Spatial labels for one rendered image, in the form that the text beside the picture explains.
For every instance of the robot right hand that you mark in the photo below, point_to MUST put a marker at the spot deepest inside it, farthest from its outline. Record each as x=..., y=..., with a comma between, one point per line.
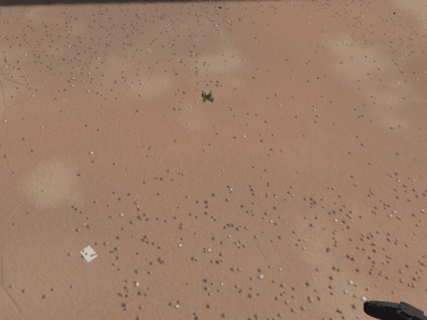
x=393, y=311

